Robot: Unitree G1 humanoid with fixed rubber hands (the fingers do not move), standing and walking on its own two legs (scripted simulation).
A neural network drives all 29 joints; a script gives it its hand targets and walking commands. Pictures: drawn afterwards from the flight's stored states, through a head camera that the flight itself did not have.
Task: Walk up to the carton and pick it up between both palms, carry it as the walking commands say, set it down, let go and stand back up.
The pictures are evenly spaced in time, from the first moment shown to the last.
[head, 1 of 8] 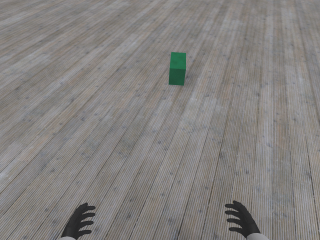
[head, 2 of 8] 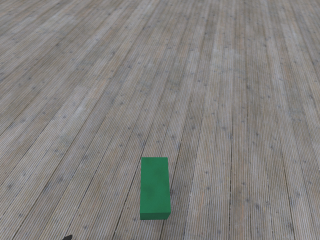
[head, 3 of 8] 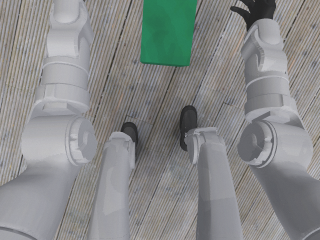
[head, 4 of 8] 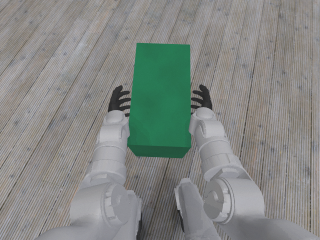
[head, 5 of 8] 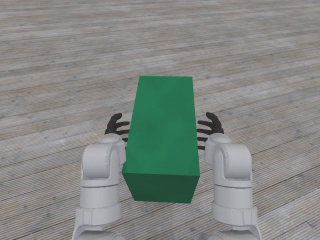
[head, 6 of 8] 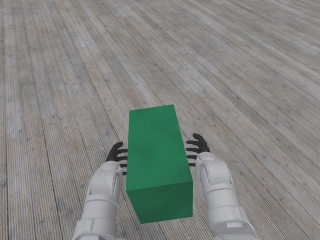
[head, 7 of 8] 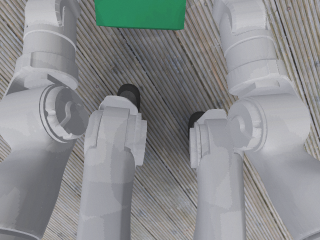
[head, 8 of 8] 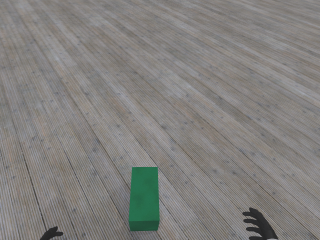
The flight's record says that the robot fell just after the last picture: no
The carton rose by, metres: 0.71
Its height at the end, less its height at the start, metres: +0.00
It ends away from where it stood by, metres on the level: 2.03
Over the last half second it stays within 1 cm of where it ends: yes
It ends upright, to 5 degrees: yes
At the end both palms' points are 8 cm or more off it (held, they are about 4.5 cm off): yes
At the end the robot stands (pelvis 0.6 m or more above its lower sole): yes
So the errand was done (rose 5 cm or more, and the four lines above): yes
